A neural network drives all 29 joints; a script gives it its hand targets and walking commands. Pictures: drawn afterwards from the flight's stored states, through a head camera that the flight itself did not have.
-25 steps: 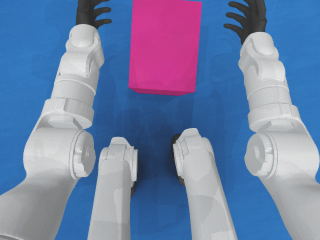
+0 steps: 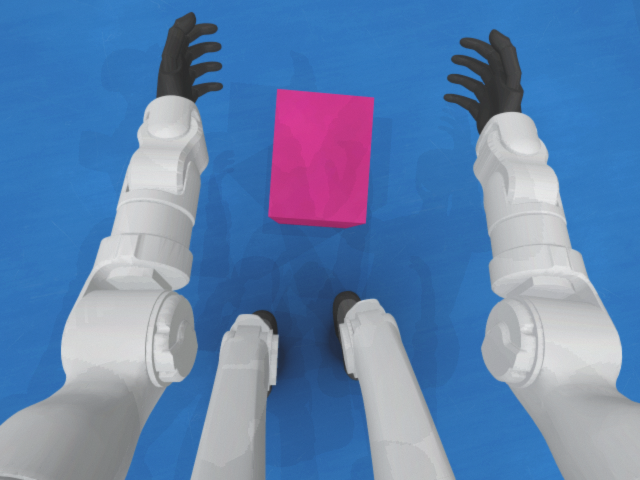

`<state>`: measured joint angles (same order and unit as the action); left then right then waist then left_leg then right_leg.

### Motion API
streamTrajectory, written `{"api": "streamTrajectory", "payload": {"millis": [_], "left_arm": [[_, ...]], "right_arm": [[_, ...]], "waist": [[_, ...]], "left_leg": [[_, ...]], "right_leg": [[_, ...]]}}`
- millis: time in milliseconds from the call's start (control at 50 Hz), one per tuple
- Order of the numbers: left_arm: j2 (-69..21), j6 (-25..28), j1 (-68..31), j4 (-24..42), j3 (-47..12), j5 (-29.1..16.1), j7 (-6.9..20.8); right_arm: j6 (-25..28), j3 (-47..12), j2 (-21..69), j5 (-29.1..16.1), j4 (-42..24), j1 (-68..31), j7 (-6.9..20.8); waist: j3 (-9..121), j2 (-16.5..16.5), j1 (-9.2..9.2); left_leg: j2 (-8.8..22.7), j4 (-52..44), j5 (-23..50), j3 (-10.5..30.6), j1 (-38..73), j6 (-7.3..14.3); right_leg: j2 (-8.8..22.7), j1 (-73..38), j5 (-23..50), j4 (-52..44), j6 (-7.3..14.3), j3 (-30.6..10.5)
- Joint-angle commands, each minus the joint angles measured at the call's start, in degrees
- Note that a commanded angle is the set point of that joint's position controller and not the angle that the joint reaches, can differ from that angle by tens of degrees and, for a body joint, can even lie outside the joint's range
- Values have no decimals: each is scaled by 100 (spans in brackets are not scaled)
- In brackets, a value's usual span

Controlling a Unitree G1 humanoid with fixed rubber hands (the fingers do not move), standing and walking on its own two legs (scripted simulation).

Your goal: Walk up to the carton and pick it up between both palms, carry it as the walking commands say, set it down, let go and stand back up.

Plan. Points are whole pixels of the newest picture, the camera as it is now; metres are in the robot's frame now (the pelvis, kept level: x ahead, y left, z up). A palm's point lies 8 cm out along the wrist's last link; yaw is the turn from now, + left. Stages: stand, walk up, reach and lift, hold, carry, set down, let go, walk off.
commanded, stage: set down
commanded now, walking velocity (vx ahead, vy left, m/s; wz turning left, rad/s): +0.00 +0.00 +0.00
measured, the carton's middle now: (317, 172) +0.50 -0.05 -0.45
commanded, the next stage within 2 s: let go in 0.30 s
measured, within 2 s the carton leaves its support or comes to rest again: neither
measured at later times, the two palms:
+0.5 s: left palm (148, 93) +0.51 +0.12 -0.04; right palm (527, 116) +0.46 -0.23 -0.04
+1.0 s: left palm out of the picture +0.33 +0.20 +0.08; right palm out of the picture +0.29 -0.23 +0.08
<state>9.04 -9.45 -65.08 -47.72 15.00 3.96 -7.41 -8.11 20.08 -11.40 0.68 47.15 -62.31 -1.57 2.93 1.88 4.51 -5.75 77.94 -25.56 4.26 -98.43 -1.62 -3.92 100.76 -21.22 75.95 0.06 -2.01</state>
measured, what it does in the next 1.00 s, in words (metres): rises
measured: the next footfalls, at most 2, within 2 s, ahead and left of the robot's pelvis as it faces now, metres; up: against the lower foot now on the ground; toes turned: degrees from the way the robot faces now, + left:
none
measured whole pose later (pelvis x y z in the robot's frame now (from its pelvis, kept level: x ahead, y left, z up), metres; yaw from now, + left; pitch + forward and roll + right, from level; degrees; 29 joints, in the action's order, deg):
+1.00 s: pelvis +0.08 +0.00 +0.16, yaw -1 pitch +15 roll +0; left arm 8.5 -0.6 -3.7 -32.3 5.8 2.8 -0.3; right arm 0.3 4.8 -10.1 1.2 29.8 -0.1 3.5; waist 0.5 -0.1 1.7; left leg -3.0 32.1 -16.0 5.2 -31.2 0.0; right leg -3.1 33.9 -13.0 31.8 1.1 -3.6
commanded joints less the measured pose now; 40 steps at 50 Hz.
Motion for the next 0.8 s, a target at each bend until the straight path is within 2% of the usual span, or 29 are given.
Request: {"api": "streamTrajectory", "payload": {"millis": [0,140,220,320,400,480,520,620,700,780], "left_arm": [[318,172,-1265,589,25,98,36],[137,305,-1011,480,210,346,122],[17,405,-886,260,358,539,178],[3,488,-695,258,461,705,173],[-76,516,-150,588,371,773,103],[-284,480,970,1304,157,813,-58],[-353,452,1613,1660,15,788,-89],[-264,524,2924,2318,-322,477,60],[-156,679,3786,2324,-452,306,244],[-37,829,4565,2014,-583,137,431]], "right_arm": [[172,50,-516,87,-590,-1122,37],[336,262,-289,426,-501,-920,121],[434,439,-88,717,-297,-796,173],[521,553,15,922,-316,-545,146],[551,519,29,1036,-688,-52,175],[507,235,-96,1089,-1251,930,367],[483,-6,-141,1033,-1562,1520,472],[539,-650,-218,614,-2035,2748,613],[684,-911,-244,358,-1987,3680,644],[827,-1098,-202,205,-1904,4557,623]], "waist": [[5812,94,195],[5258,59,143],[4711,24,115],[4882,-54,122],[5582,-35,124],[6250,36,99],[6267,28,86],[5384,-164,28],[4220,-219,-26],[2979,-259,-102]], "left_leg": [[-120,-1084,1594,-524,2804,-93],[-39,-1996,1897,-431,3475,-96],[-12,-2327,1865,-409,3474,-128],[-24,-2481,2167,-408,3603,-147],[-40,-2563,2789,-377,4099,-147],[-32,-2710,3665,-294,4968,-153],[-25,-2857,3854,-268,5280,-170],[-16,-3498,3209,-299,5204,-187],[67,-3941,2570,-269,5540,-176],[174,-4317,1930,-222,6033,-101]], "right_leg": [[-72,-4358,2296,-945,-314,433],[-23,-4890,2389,-1800,-313,293],[-6,-4914,2292,-2103,-314,266],[1,-5401,2731,-2274,-309,248],[0,-6117,3494,-2331,-256,182],[11,-6658,4089,-2461,-148,103],[24,-6931,4258,-2594,-110,65],[152,-8007,4302,-3000,-105,-80],[218,-8034,3477,-3490,-119,-95],[274,-7830,2516,-3976,-123,-63]]}}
